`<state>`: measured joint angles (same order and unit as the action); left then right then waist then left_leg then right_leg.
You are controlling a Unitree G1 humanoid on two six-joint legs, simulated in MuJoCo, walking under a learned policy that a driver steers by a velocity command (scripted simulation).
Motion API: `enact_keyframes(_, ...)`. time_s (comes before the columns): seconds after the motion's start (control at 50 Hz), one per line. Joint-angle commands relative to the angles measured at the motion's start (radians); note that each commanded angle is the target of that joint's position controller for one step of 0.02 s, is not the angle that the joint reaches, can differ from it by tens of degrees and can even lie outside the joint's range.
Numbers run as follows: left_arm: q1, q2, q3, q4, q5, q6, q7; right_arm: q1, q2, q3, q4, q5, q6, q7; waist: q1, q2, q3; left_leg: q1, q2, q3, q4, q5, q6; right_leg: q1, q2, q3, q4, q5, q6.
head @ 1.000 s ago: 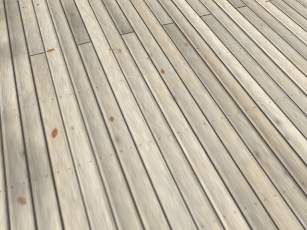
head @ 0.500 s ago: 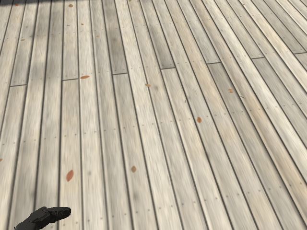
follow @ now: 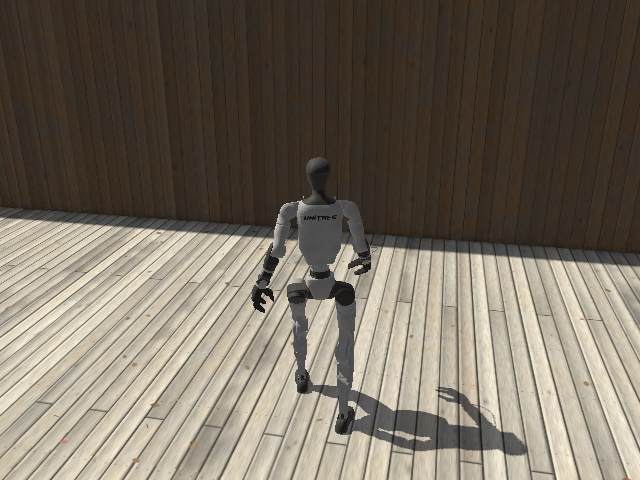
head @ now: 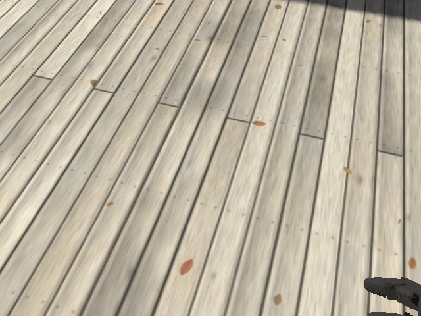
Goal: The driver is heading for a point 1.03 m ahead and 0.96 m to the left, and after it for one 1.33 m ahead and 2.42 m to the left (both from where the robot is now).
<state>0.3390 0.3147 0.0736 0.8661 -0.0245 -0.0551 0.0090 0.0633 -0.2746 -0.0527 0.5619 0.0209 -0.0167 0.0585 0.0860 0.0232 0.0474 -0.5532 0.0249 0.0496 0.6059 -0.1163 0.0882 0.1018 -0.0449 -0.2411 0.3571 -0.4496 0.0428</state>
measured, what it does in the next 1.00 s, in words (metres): walks ahead, turning left: left foot, then right foot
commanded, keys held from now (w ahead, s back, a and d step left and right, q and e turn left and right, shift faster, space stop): w+q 0.34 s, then w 0.50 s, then w+q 0.16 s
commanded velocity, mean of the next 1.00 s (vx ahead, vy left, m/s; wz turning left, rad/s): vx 0.50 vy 0.00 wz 0.37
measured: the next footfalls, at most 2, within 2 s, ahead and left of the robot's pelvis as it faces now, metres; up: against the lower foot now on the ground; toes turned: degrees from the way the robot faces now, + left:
left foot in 0.02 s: +0.18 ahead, +0.09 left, +0.00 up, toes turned +3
right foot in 0.48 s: +0.48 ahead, -0.07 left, +0.00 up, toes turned +18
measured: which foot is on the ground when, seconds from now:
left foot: up 0.00-0.00, down 0.02-0.50, up 0.52-0.98, down 1.00-1.00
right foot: down 0.00-0.02, up 0.04-0.46, down 0.48-1.00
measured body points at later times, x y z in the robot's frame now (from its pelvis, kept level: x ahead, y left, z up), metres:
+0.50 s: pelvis +0.30 +0.00 +0.00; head +0.32 +0.01 +0.45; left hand +0.46 +0.29 -0.07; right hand +0.41 -0.28 -0.10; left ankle +0.14 +0.09 -0.72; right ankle +0.44 -0.08 -0.72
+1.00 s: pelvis +0.55 +0.10 +0.01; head +0.57 +0.11 +0.45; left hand +0.43 +0.36 -0.12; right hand +0.86 -0.03 -0.05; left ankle +0.63 +0.23 -0.72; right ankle +0.44 -0.08 -0.72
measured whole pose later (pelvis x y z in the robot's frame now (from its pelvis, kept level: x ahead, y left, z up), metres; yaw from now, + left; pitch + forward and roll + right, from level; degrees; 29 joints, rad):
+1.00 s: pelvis +0.55 +0.10 +0.01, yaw +21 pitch +2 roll -2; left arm 0.40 0.31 0.06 0.89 -0.02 -0.05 0.00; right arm 0.04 -0.26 -0.03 0.62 0.02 -0.07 0.04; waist 0.09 0.01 0.01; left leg -0.49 0.01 0.01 0.50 -0.06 0.07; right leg 0.06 0.00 -0.05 0.33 -0.41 0.01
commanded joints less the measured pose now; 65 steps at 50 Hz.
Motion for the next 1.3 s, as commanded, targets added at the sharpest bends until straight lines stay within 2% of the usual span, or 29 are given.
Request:
enact_keyframes(0.02, -0.048, 0.173, 0.032, -0.078, 0.009, -0.004, 0.016, 0.381, -0.233, -0.109, 0.024, 0.003, 0.009, -0.029, -0.264, -0.027, -0.227, 0.634, -0.024, -0.082, -0.062, 0.006, 0.113, -0.317, -0.16, 0.036, 0.585, 0.892, -0.079)
enact_keyframes(0.04, 0.047, 0.023, -0.017, -0.14, 0.05, -0.027, -0.001, 0.333, -0.344, -0.118, 0.014, 0.01, 0.0, -0.037, -0.124, 0.256, -0.306, 0.942, 0.244, -0.656, -0.141, -0.139, 0.294, -0.769, 0.047, 0.108, 0.942, -0.095, -0.023)
enact_keyframes(0.06, -0.046, 0.105, -0.008, -0.15, 0.021, -0.064, -0.017, 0.373, -0.263, -0.094, -0.014, 0.004, -0.016, -0.031, -0.205, 0.151, -0.441, 0.984, 0.304, -0.883, -0.279, -0.284, 0.334, -0.87, 0.061, 0.336, 1.053, -0.142, -0.034)
enact_keyframes(0.08, -0.144, 0.147, 0.004, -0.185, -0.015, -0.082, -0.025, 0.341, -0.214, -0.077, 0.002, -0.005, -0.031, -0.028, -0.213, 0.1, -0.291, 0.885, 0.275, -0.739, -0.306, -0.221, 0.279, -0.941, 0.016, 0.34, 1.03, -0.04, -0.049)
enact_keyframes(0.12, -0.159, 0.128, -0.001, -0.179, 0.019, -0.092, -0.013, 0.221, -0.17, -0.062, -0.003, -0.005, -0.04, -0.03, -0.125, -0.012, -0.141, 0.602, 0.193, -0.533, -0.316, -0.002, 0.223, -0.846, -0.051, 0.331, 0.854, 0.093, -0.047)
enact_keyframes(0.14, -0.138, 0.136, 0.005, -0.173, 0.029, -0.082, -0.012, 0.182, -0.148, -0.053, -0.016, -0.017, -0.042, -0.033, -0.089, 0.005, -0.121, 0.511, 0.165, -0.477, -0.335, 0.093, 0.214, -0.776, -0.07, 0.338, 0.81, 0.124, -0.039)
enact_keyframes(0.2, -0.125, 0.105, 0.0, -0.171, 0.042, -0.05, -0.012, 0.172, -0.153, -0.052, -0.003, -0.013, -0.048, -0.047, -0.06, 0.012, -0.095, 0.37, 0.138, -0.401, -0.371, 0.219, 0.224, -0.713, -0.066, 0.312, 0.696, 0.163, 0.008)
enact_keyframes(0.3, -0.318, 0.042, -0.026, -0.218, 0.039, -0.047, -0.02, 0.237, -0.188, -0.062, 0.039, -0.003, -0.035, -0.074, -0.126, 0.04, -0.044, 0.265, 0.052, -0.303, -0.362, 0.108, 0.152, -0.638, 0.001, 0.29, 0.324, 0.482, 0.037)
enact_keyframes(0.42, -0.373, 0.09, -0.01, -0.239, 0.022, -0.066, -0.041, 0.316, -0.165, -0.056, 0.1, 0.002, -0.028, -0.077, -0.15, 0.082, -0.042, 0.398, 0.123, -0.414, -0.26, 0.002, 0.112, -0.57, 0.021, 0.319, 0.157, 0.487, -0.011)
enact_keyframes(0.48, -0.22, 0.126, 0.016, -0.204, 0.032, -0.076, -0.035, 0.307, -0.133, -0.045, 0.106, -0.007, -0.021, -0.072, -0.069, 0.1, -0.097, 0.421, 0.077, -0.398, -0.09, 0.18, 0.066, -0.356, 0.029, 0.281, 0.097, 0.399, -0.085)
enact_keyframes(0.5, -0.079, 0.172, 0.029, -0.189, 0.045, -0.08, -0.029, 0.31, -0.089, -0.025, 0.091, -0.019, -0.023, -0.071, -0.009, 0.019, -0.23, 0.328, 0.023, -0.334, 0.163, 0.094, 0.029, -0.123, -0.109, 0.418, 0.122, 0.408, -0.15)
enact_keyframes(0.52, 0.041, 0.26, 0.057, -0.143, 0.049, -0.066, -0.033, 0.451, -0.036, -0.008, 0.085, 0.009, -0.033, -0.071, -0.042, -0.299, -0.359, -0.024, -0.127, -0.201, 0.516, -0.281, -0.057, 0.209, -0.308, 0.862, 0.038, 0.178, -0.325)
enact_keyframes(0.54, 0.062, 0.178, 0.04, -0.133, 0.013, -0.063, -0.044, 0.438, -0.106, -0.016, 0.098, 0.014, -0.04, -0.074, -0.017, -0.276, -0.319, -0.181, -0.1, -0.246, 0.653, -0.457, -0.067, 0.221, -0.345, 1.051, -0.062, -0.072, -0.336)
enact_keyframes(0.56, 0.013, 0.121, 0.023, -0.142, 0.009, -0.059, -0.041, 0.32, -0.163, -0.031, 0.087, 0.017, -0.04, -0.073, 0.003, -0.169, -0.182, -0.235, -0.057, -0.25, 0.697, -0.375, -0.064, 0.11, -0.312, 0.925, -0.078, -0.096, -0.293)
enact_keyframes(0.6, -0.074, 0.084, 0.006, -0.15, 0.029, -0.048, -0.036, 0.192, -0.147, -0.028, 0.054, -0.01, -0.047, -0.072, -0.026, -0.076, -0.055, -0.208, 0.013, -0.183, 0.616, -0.256, -0.063, -0.1, -0.233, 0.715, -0.107, 0.107, -0.266)
enact_keyframes(0.66, -0.087, 0.057, -0.006, -0.139, 0.031, -0.052, -0.031, 0.216, -0.096, -0.022, 0.064, -0.01, -0.047, -0.061, -0.073, -0.129, -0.056, -0.105, 0.06, -0.147, 0.489, -0.197, -0.071, -0.201, -0.17, 0.576, -0.156, 0.306, -0.261)
enact_keyframes(0.78, -0.035, 0.128, 0.01, -0.095, 0.011, -0.043, -0.02, 0.052, -0.04, 0.006, 0.027, -0.017, -0.057, -0.05, -0.031, -0.099, -0.026, -0.077, 0.064, -0.09, 0.133, 0.045, -0.099, -0.227, -0.146, 0.405, -0.211, 0.467, -0.257)
enact_keyframes(0.92, 0.05, 0.156, 0.016, -0.032, 0.003, -0.018, -0.015, -0.091, -0.064, 0.002, -0.014, 0.002, -0.062, -0.02, -0.001, -0.104, 0.007, -0.028, 0.026, -0.066, -0.057, 0.091, -0.052, -0.094, -0.206, 0.335, -0.166, 0.518, -0.211)
enact_keyframes(0.96, 0.031, 0.171, 0.022, -0.029, 0.003, -0.008, -0.009, -0.045, -0.09, -0.01, -0.009, -0.003, -0.059, -0.015, -0.046, -0.11, -0.026, 0.065, -0.01, -0.036, -0.083, 0.024, -0.014, -0.055, -0.208, 0.289, -0.075, 0.738, -0.185)
enact_keyframes(0.98, 0.016, 0.172, 0.022, -0.032, 0.003, -0.003, -0.004, 0.054, -0.116, -0.027, 0.019, -0.009, -0.057, -0.017, -0.105, -0.1, -0.089, 0.213, -0.044, -0.006, -0.112, 0.033, 0.013, -0.068, -0.179, 0.24, 0.054, 0.903, -0.161)
enact_keyframes(1.0, 0.018, 0.152, 0.014, -0.044, 0.013, 0.0, 0.004, 0.2, -0.166, -0.054, 0.06, -0.008, -0.053, -0.025, -0.166, -0.074, -0.18, 0.435, -0.042, -0.033, -0.113, 0.051, 0.045, -0.157, -0.138, 0.189, 0.247, 0.924, -0.127)
enact_keyframes(1.02, 0.064, 0.088, -0.012, -0.091, 0.04, -0.013, 0.006, 0.337, -0.267, -0.08, 0.073, -0.017, -0.045, -0.036, -0.183, 0.092, -0.319, 0.808, 0.18, -0.396, -0.093, 0.031, 0.165, -0.502, -0.048, 0.137, 0.613, 0.605, -0.064)
enact_keyframes(1.04, 0.101, 0.031, -0.036, -0.093, 0.047, -0.04, -0.005, 0.371, -0.277, -0.078, 0.089, 0.002, -0.045, -0.03, -0.159, 0.247, -0.398, 0.961, 0.309, -0.791, -0.247, -0.161, 0.272, -0.774, 0.089, 0.248, 0.838, -0.102, -0.036)
enact_keyframes(1.06, 0.014, 0.121, -0.013, -0.107, 0.013, -0.06, -0.018, 0.361, -0.197, -0.056, 0.087, 0.003, -0.047, -0.031, -0.19, 0.161, -0.316, 0.912, 0.288, -0.759, -0.292, -0.271, 0.238, -0.888, 0.034, 0.339, 0.921, -0.084, -0.052)
enact_keyframes(1.08, -0.068, 0.137, -0.01, -0.135, -0.005, -0.075, -0.023, 0.294, -0.18, -0.049, 0.077, -0.005, -0.05, -0.032, -0.177, 0.11, -0.187, 0.775, 0.253, -0.633, -0.314, -0.192, 0.211, -0.916, -0.003, 0.322, 0.896, 0.014, -0.063)
enact_keyframes(1.1, -0.101, 0.127, -0.011, -0.141, 0.01, -0.082, -0.019, 0.243, -0.168, -0.046, 0.069, -0.012, -0.051, -0.033, -0.149, 0.03, -0.131, 0.651, 0.215, -0.55, -0.33, -0.09, 0.196, -0.878, -0.032, 0.316, 0.836, 0.085, -0.061)
enact_keyframes(1.12, -0.104, 0.126, -0.006, -0.143, 0.03, -0.08, -0.016, 0.203, -0.149, -0.039, 0.059, -0.019, -0.051, -0.032, -0.114, 0.014, -0.095, 0.548, 0.184, -0.489, -0.352, 0.014, 0.185, -0.821, -0.054, 0.319, 0.77, 0.132, -0.052)
enact_keyframes(1.18, -0.087, 0.097, -0.005, -0.152, 0.04, -0.054, -0.014, 0.171, -0.135, -0.037, 0.053, -0.016, -0.054, -0.042, -0.064, 0.05, -0.085, 0.405, 0.143, -0.416, -0.399, 0.135, 0.201, -0.731, -0.059, 0.311, 0.674, 0.177, -0.011)
enact_keyframes(1.3, -0.314, 0.039, -0.025, -0.22, 0.039, -0.051, -0.018, 0.266, -0.182, -0.054, 0.103, -0.003, -0.047, -0.073, -0.132, 0.039, -0.029, 0.284, 0.064, -0.315, -0.397, 0.1, 0.139, -0.647, 0.009, 0.299, 0.278, 0.518, 0.025)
